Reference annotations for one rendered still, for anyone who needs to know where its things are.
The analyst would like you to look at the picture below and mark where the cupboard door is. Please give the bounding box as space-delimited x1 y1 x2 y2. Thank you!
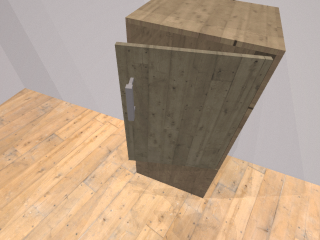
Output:
115 42 273 169

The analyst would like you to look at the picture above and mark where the handle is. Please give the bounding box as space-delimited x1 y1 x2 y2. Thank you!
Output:
125 77 136 121

